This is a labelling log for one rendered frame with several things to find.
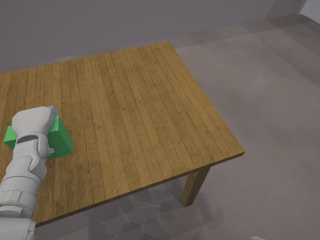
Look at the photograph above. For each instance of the robot left hand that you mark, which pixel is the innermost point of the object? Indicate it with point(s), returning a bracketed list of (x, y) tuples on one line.
[(39, 119)]

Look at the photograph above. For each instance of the sponge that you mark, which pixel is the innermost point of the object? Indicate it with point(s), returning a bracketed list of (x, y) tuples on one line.
[(58, 139)]

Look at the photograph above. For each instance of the table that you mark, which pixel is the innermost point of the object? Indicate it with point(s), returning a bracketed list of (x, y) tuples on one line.
[(137, 118)]

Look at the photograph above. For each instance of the robot left forearm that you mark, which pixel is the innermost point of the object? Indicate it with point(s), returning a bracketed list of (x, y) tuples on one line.
[(19, 187)]

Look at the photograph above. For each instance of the robot left upper arm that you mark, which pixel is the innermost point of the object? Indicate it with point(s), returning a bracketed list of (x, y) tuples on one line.
[(17, 228)]

